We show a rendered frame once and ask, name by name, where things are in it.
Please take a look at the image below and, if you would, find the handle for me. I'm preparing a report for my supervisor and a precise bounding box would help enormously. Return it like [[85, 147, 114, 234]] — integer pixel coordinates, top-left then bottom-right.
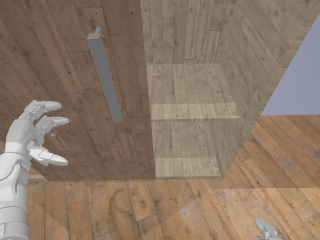
[[87, 27, 122, 123]]

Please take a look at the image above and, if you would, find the robot right hand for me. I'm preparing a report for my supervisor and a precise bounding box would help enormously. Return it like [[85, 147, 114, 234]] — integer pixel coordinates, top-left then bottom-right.
[[254, 217, 282, 240]]

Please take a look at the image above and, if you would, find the robot left hand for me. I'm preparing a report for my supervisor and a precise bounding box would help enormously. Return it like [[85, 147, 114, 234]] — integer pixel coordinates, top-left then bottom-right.
[[4, 100, 70, 167]]

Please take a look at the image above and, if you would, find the robot left forearm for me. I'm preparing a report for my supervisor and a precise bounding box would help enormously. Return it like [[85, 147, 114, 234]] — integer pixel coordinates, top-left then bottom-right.
[[0, 152, 32, 240]]

